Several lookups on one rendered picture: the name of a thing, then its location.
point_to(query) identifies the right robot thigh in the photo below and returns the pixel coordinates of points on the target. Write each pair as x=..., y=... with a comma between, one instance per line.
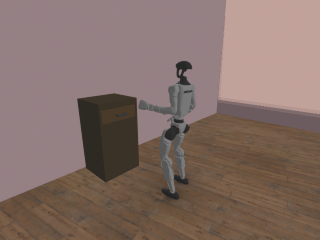
x=177, y=141

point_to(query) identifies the right robot upper arm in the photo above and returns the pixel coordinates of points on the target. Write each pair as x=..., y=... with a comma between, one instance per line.
x=193, y=98

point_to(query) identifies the handle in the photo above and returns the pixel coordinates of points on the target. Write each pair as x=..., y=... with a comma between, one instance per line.
x=121, y=115

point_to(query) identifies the left robot forearm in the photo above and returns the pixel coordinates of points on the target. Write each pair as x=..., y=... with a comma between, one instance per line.
x=160, y=109

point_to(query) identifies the cabinet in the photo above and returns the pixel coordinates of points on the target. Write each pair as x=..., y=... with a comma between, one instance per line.
x=111, y=149

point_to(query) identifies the robot left foot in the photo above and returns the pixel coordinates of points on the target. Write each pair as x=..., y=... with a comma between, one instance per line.
x=174, y=195

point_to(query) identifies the drawer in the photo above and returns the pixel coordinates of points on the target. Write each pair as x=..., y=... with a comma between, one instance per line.
x=108, y=116

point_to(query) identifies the robot right hand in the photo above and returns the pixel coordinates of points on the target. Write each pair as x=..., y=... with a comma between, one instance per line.
x=171, y=119

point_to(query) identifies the robot left hand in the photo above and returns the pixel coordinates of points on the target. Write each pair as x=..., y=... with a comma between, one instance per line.
x=143, y=105

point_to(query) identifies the left robot upper arm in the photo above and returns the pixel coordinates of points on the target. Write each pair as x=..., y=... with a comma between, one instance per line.
x=173, y=97

